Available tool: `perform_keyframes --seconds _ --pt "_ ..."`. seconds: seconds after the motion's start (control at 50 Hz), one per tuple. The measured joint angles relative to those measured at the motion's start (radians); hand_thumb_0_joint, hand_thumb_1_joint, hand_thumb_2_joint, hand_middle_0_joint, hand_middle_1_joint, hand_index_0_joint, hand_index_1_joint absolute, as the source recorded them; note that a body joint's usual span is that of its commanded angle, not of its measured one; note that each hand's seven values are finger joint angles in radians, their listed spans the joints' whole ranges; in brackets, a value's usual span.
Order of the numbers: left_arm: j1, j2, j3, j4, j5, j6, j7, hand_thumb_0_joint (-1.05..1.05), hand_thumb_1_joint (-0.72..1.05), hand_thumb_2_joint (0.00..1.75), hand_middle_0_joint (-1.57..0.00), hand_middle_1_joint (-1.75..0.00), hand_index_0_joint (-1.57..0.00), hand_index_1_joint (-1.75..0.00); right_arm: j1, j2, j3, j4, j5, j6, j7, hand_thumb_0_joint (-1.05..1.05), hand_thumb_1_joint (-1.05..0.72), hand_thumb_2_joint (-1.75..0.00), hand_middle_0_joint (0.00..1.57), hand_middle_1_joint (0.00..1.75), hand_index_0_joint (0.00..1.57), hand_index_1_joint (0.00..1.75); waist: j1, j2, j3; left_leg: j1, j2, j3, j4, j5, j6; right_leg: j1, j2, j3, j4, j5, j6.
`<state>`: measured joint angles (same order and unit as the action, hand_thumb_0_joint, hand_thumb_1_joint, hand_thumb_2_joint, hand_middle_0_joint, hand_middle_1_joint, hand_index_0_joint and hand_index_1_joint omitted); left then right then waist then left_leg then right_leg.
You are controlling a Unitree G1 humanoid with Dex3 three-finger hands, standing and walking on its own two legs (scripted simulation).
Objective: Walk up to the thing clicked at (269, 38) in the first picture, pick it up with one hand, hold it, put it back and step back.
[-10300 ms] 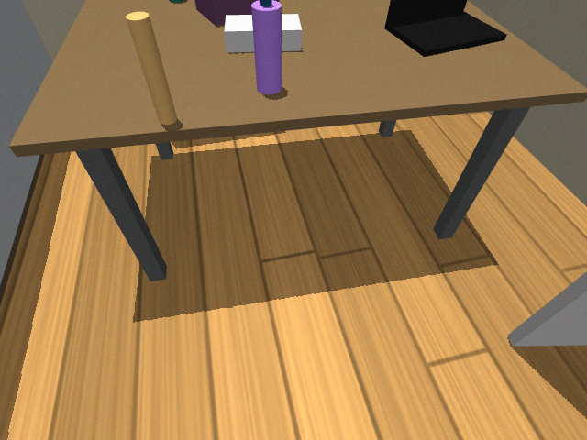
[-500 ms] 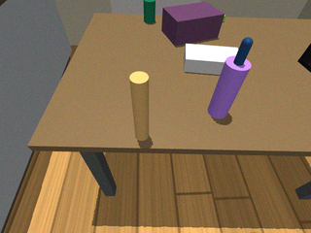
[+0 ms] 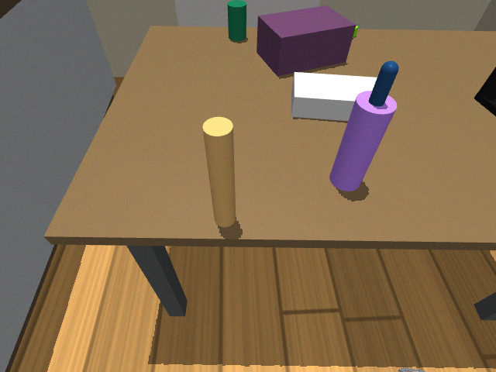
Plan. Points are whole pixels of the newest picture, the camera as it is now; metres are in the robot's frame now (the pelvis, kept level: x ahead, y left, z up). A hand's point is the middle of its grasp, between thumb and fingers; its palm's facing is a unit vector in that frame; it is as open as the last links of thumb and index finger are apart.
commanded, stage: stand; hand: right
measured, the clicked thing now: (364, 131) +0.50 -0.22 +0.10
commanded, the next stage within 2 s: none
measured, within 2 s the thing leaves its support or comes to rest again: neither
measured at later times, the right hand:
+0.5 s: hand out of the picture +0.10 -0.26 -0.15, palm faces -0.02 +0.94 -0.34, open 7.4 cm
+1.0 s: hand out of the picture +0.11 -0.26 -0.15, palm faces -0.03 +0.94 -0.34, open 7.4 cm
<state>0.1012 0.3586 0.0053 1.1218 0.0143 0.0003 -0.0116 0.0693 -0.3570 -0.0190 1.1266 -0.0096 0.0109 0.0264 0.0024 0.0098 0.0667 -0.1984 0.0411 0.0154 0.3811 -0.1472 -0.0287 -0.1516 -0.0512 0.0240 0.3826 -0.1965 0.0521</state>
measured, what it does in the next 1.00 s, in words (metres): stands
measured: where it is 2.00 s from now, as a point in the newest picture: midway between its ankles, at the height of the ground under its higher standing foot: outside the picture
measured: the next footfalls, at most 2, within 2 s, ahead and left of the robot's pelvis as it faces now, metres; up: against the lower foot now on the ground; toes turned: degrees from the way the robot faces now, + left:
none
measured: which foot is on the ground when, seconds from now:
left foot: down 0.00-1.00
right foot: down 0.00-1.00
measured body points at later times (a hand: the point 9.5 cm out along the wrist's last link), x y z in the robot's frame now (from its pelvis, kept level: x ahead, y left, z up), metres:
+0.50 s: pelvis +0.02 +0.00 +0.00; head +0.03 +0.00 +0.45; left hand +0.10 +0.30 -0.13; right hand +0.10 -0.31 -0.13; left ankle +0.04 +0.14 -0.74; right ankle +0.01 -0.15 -0.74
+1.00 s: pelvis +0.02 +0.00 +0.00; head +0.03 +0.00 +0.45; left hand +0.10 +0.30 -0.13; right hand +0.11 -0.31 -0.13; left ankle +0.04 +0.14 -0.74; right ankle +0.01 -0.15 -0.74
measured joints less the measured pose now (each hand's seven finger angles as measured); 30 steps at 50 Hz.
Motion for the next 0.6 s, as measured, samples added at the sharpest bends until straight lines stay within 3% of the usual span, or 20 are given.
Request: perform_keyframes --seconds 0.6 --pt "0.008 0.002 -0.004 -0.009 -0.002 -0.008 0.0 0.0 0.9 0.9 -0.2 -0.3 -0.21 -0.3 0.027 0.0 0.014 0.002 -0.001 -0.017 -0.011 0.01 -0.9 -0.9 0.2 0.3 0.2 0.3 -0.005 -0.01 -0.012 0.042 0.006 -0.006 -0.02 -0.025 -0.008 0.054 0.005 -0.01 -0.04 -0.017 -0.005"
